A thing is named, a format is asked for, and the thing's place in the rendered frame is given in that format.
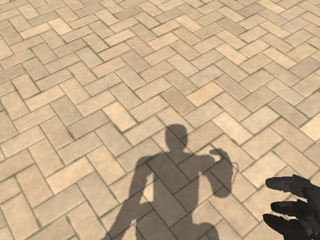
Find right robot hand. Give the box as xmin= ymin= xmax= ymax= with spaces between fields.
xmin=262 ymin=174 xmax=320 ymax=240

